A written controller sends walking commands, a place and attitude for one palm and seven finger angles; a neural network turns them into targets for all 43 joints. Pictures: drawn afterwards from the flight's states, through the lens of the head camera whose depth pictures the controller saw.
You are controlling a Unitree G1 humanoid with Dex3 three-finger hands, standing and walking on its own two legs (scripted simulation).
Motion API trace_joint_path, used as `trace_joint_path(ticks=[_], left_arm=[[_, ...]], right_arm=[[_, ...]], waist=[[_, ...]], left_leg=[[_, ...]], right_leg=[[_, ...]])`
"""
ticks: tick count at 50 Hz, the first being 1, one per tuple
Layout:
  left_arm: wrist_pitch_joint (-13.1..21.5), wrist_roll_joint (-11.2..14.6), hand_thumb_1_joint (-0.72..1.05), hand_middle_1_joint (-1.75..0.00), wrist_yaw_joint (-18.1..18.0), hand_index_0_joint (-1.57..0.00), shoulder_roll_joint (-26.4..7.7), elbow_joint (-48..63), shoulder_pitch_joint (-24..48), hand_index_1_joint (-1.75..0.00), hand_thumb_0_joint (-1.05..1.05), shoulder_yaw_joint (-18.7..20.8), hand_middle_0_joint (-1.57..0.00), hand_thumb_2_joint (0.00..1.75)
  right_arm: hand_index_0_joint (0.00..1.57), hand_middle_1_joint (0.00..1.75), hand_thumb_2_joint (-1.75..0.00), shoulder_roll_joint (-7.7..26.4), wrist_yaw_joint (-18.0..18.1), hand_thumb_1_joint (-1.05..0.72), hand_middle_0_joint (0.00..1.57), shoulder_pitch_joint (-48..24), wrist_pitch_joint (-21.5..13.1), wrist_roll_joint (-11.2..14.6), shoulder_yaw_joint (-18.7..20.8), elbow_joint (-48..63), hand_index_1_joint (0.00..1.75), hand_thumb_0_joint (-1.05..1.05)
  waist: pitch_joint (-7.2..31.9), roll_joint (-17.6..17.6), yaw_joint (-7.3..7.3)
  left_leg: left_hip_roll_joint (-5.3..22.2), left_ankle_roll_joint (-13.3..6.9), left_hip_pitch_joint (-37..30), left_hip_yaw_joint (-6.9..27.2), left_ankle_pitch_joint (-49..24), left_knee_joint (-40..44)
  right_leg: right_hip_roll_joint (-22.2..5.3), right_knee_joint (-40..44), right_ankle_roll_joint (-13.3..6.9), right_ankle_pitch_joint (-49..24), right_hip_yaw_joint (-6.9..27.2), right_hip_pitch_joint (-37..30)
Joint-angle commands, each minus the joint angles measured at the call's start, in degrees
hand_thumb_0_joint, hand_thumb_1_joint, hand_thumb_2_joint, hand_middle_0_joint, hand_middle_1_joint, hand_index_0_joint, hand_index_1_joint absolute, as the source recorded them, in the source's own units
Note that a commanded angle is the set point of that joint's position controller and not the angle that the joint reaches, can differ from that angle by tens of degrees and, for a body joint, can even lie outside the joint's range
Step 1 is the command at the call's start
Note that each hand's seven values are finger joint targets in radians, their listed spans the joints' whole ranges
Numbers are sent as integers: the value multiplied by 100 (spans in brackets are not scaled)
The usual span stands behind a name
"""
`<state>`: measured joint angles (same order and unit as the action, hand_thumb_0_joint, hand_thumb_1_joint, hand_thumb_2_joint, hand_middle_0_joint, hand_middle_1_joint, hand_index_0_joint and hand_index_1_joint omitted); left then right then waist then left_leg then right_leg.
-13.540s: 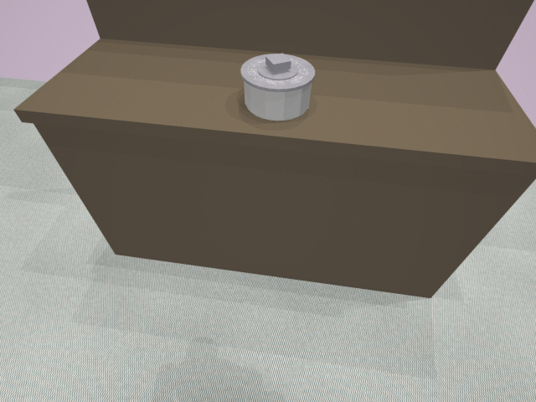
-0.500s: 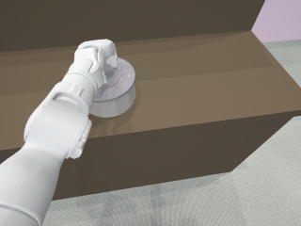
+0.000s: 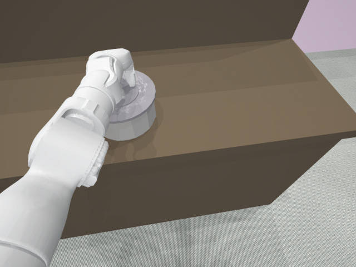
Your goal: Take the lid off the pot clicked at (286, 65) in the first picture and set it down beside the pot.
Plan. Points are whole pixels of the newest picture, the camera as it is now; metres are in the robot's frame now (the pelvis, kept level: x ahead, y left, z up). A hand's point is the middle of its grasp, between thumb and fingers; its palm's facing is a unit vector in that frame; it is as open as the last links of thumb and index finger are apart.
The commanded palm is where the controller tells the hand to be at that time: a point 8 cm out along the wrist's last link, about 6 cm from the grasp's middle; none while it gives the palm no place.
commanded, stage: close the fingers and squeeze the knob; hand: left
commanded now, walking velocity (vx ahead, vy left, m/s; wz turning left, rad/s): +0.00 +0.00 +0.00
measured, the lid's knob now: (116, 86) +0.53 +0.08 +0.10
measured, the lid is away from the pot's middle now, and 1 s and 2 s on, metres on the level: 0.00 0.01 0.01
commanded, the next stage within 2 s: lift the lid straight up in 0.44 s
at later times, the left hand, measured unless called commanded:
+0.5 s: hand (117, 86) +0.50 +0.07 +0.13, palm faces -0.40 -0.05 -0.91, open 6.7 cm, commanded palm +0.52 +0.08 +0.18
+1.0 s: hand (113, 80) +0.51 +0.08 +0.15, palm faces -0.37 -0.06 -0.93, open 6.2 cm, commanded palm +0.52 +0.08 +0.22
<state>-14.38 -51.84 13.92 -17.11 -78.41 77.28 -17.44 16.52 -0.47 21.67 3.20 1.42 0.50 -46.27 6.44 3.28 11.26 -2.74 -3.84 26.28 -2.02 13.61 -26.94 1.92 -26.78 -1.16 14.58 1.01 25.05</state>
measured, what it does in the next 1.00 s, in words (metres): stands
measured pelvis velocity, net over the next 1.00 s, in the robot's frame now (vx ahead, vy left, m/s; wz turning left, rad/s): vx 0.00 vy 0.00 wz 0.00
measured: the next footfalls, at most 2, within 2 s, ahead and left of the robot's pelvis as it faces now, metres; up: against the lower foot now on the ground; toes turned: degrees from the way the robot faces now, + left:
none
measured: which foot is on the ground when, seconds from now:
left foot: down 0.00-1.00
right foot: down 0.00-1.00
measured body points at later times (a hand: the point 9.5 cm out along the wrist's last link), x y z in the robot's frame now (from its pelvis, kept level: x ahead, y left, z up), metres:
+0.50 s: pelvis +0.00 +0.00 +0.00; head +0.06 -0.02 +0.45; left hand +0.52 +0.08 +0.18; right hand -0.02 -0.27 -0.14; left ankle -0.02 +0.08 -0.74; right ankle -0.03 -0.11 -0.74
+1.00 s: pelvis +0.00 +0.00 +0.00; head +0.06 -0.01 +0.45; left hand +0.52 +0.08 +0.20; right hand -0.03 -0.26 -0.14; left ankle -0.02 +0.08 -0.74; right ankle -0.03 -0.11 -0.74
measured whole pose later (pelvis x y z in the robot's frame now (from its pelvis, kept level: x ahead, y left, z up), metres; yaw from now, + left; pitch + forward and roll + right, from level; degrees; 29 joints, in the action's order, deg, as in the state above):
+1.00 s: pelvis +0.00 +0.00 +0.00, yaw +0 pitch +13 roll +0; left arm -14.5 -51.7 14.7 -17.4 -77.4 78.3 -16.7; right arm 15.8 -0.5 22.1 1.9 1.3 0.6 -46.5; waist 6.3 4.1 10.6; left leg -3.2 -4.1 25.3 -1.9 13.0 -25.7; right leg 1.5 -25.8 -0.9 14.2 1.1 24.1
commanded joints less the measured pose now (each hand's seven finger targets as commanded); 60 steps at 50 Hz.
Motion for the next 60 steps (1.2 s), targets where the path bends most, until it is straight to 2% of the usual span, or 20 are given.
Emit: trace_joint_path(ticks=[1, 3, 4, 8, 10, 14, 16, 18, 20, 22, 26, 29, 31, 34, 38, 46, 50, 52, 57, 60], left_arm=[[-17, -88, 39, -104, -180, -73, -919, 995, 3329, -111, 0, 55, -60, 86], [26, -97, 41, -104, -175, -75, -1119, 1141, 3323, -112, 0, 189, -60, 87], [43, -80, 42, -104, -156, -76, -950, 1263, 3433, -112, 0, 56, -60, 88], [-20, -93, 47, -105, -138, -80, -892, 990, 3298, -114, 0, 31, -61, 89], [22, -98, 49, -105, -142, -82, -1195, 1079, 3338, -115, 0, 204, -62, 90], [27, -91, 53, -106, -102, -87, -971, 1072, 3295, -116, 0, 71, -63, 92], [106, -137, 56, -107, -104, -89, -1050, 1329, 3324, -117, 0, 90, -64, 93], [119, -129, 58, -108, -85, -91, -816, 1216, 3214, -117, 0, -33, -65, 94], [77, -132, 60, -108, -114, -93, -915, 1063, 3188, -118, 0, 55, -66, 95], [77, -94, 62, -108, -142, -94, -1153, 1197, 3260, -118, 0, 190, -67, 95], [64, -78, 64, -109, -135, -95, -935, 1100, 3212, -119, 0, 64, -68, 96], [56, -105, 64, -109, -139, -95, -1372, 1193, 3371, -119, 0, 289, -68, 97], [56, -120, 65, -109, -158, -96, -1384, 1234, 3618, -119, 0, 274, -68, 97], [123, -137, 65, -109, -169, -96, -1186, 1478, 3728, -119, 0, 133, -68, 97], [169, -158, 65, -109, -236, -96, -1642, 1788, 3972, -119, 0, 446, -68, 97], [8, -151, 65, -109, -265, -96, -1087, 1525, 4201, -119, 0, 79, -68, 97], [-72, -121, 65, -109, -204, -96, -1386, 1399, 4321, -119, 0, 287, -68, 97], [-138, -121, 65, -109, -158, -96, -1229, 1278, 4466, -119, 0, 165, -68, 97], [-131, -276, 65, -109, -76, -96, -1506, 1282, 4562, -119, 0, 293, -68, 97], [-124, -290, 65, -109, -4, -96, -1334, 1332, 4437, -119, 0, 186, -68, 97]], right_arm=[[20, 30, -90, 871, 50, -90, 20, 577, -77, -11, 273, 249, 30, 0], [20, 30, -90, 873, 54, -90, 20, 581, -60, -45, 277, 267, 30, 0], [20, 30, -90, 841, 56, -90, 20, 566, -74, -36, 276, 303, 30, 0], [20, 30, -90, 864, 77, -90, 20, 521, -16, -13, 275, 247, 30, 0], [20, 30, -90, 868, 101, -90, 20, 523, -35, -22, 261, 282, 30, 0], [20, 30, -90, 841, 109, -90, 20, 500, -10, -4, 252, 288, 30, 0], [20, 30, -90, 832, 91, -90, 20, 496, -33, -11, 270, 330, 30, 0], [20, 30, -90, 820, 71, -90, 20, 527, -11, -28, 291, 286, 30, 0], [20, 30, -90, 850, 86, -90, 20, 522, -1, -13, 276, 280, 30, 0], [20, 30, -90, 837, 86, -90, 20, 498, -22, -13, 257, 312, 30, 0], [20, 30, -90, 827, 86, -90, 20, 522, -35, -12, 261, 287, 30, 0], [20, 30, -90, 860, 118, -90, 20, 506, -14, -20, 251, 304, 30, 0], [20, 30, -90, 829, 144, -90, 20, 509, -46, -8, 242, 306, 30, 0], [20, 30, -90, 800, 107, -90, 20, 569, -109, -21, 277, 327, 30, 0], [20, 30, -90, 817, 95, -90, 20, 620, -152, -69, 306, 354, 30, 0], [20, 30, -90, 805, 24, -90, 20, 668, -237, -17, 311, 229, 30, 0], [20, 30, -90, 841, 35, -90, 20, 667, -264, -52, 291, 207, 30, 0], [20, 30, -90, 838, 50, -90, 20, 642, -263, -22, 268, 184, 30, 0], [20, 30, -90, 836, 86, -90, 20, 690, -295, -50, 265, 182, 30, 0], [20, 30, -90, 823, 56, -90, 20, 682, -310, -47, 281, 216, 30, 0]], waist=[[2030, -417, 144], [2382, -349, 44], [2453, -283, 118], [2028, -499, 169], [2278, -503, 119], [2197, -508, 146], [2485, -271, 84], [2390, -281, 117], [2048, -484, 148], [2255, -481, 82], [2181, -428, 114], [2285, -562, 99], [2321, -501, 123], [2590, -180, 82], [2873, -103, -6], [2555, -119, 116], [2654, -270, 97], [2494, -355, 185], [2789, -246, 104], [2832, -143, 29]], left_leg=[[-51, -148, -1742, 336, -2090, -91], [-44, -148, -1815, 365, -2273, -115], [-50, -162, -1915, 344, -2397, -151], [-57, -164, -1698, 316, -2082, -92], [-84, -183, -1699, 282, -2104, -104], [-64, -178, -1716, 291, -2225, -93], [-34, -159, -1990, 318, -2591, -153], [-14, -146, -2076, 380, -2750, -215], [-33, -152, -1848, 329, -2388, -136], [-69, -175, -1755, 288, -2251, -105], [-58, -170, -1812, 319, -2320, -122], [-81, -190, -1626, 268, -1963, -27], [-89, -195, -1623, 269, -1898, -7], [-23, -168, -2076, 397, -2559, -134], [-12, -142, -2223, 412, -2852, -159], [46, -53, -2432, 536, -3101, -136], [-21, -107, -2254, 484, -2643, -71], [-41, -122, -2159, 475, -2466, -11], [-19, -95, -2280, 515, -2743, -54], [0, -49, -2444, 550, -3152, -106]], right_leg=[[223, 169, 1, -2056, 34, -342], [196, 138, -20, -2181, 79, -520], [186, 126, -2, -2290, 94, -505], [201, 206, 10, -2166, 54, -436], [186, 160, 7, -2300, 98, -631], [182, 154, 19, -2373, 68, -620], [179, 124, 10, -2430, 88, -572], [207, 143, 9, -2362, 62, -379], [231, 171, 18, -2213, 21, -370], [201, 154, 9, -2333, 83, -641], [208, 163, 1, -2277, 64, -508], [180, 199, 12, -2279, 106, -787], [170, 199, -3, -2271, 125, -795], [182, 160, -26, -2305, 139, -528], [192, 155, -40, -2431, 165, -680], [254, 200, -31, -2185, 65, -238], [229, 245, -32, -2126, 118, -437], [217, 268, -24, -2136, 97, -434], [203, 239, -53, -2222, 137, -496], [217, 225, -55, -2282, 117, -440]])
